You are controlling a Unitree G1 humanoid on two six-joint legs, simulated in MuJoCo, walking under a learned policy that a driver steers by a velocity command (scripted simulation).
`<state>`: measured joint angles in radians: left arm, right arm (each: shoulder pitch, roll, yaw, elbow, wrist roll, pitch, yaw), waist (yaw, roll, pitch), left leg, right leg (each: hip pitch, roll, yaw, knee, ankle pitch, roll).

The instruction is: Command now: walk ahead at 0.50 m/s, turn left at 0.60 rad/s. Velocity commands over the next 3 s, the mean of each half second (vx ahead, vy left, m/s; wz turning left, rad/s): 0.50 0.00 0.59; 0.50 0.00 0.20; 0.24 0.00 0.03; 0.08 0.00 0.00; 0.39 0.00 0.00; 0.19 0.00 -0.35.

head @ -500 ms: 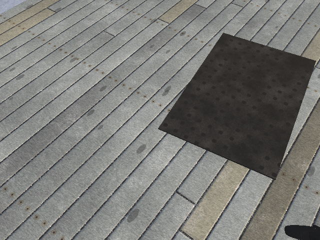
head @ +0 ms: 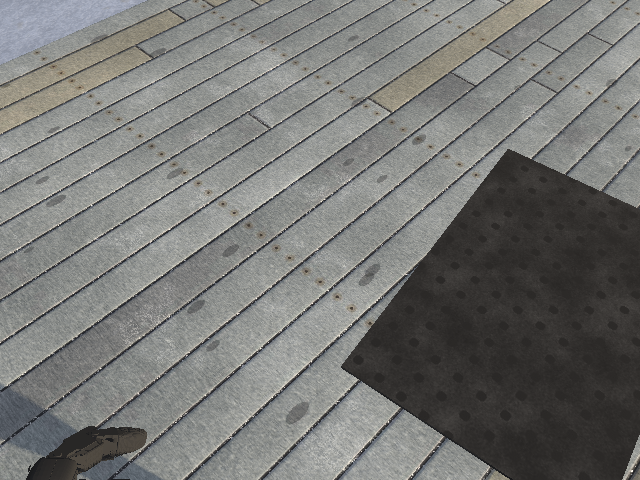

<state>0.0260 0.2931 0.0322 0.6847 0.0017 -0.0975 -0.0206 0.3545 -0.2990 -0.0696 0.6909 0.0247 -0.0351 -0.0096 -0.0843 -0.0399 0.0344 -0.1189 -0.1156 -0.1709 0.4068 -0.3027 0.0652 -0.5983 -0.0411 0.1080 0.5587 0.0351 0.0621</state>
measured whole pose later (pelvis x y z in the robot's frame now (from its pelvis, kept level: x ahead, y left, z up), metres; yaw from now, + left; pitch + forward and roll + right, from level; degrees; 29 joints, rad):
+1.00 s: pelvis +0.51 +0.12 +0.00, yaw +22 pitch +1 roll +2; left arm 0.07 0.28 0.03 0.77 -0.01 -0.07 -0.03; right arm 0.35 -0.28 -0.06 0.78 0.01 -0.07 0.00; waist -0.07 -0.05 0.02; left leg 0.00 -0.08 0.01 0.23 -0.25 0.05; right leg -0.65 -0.10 0.03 0.61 0.08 0.03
